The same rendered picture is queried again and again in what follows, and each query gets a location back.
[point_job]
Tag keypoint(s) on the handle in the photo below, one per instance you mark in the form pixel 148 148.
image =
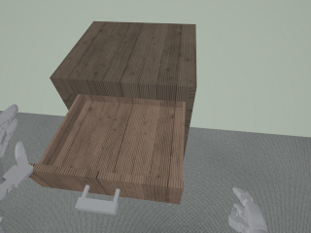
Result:
pixel 96 205

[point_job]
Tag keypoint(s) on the robot right hand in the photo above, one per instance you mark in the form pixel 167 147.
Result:
pixel 248 218

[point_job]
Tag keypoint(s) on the drawer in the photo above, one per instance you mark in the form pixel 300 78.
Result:
pixel 135 145

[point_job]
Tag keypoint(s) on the robot left hand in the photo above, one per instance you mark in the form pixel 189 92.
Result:
pixel 20 172

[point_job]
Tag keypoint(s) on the cabinet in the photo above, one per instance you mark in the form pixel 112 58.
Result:
pixel 142 60

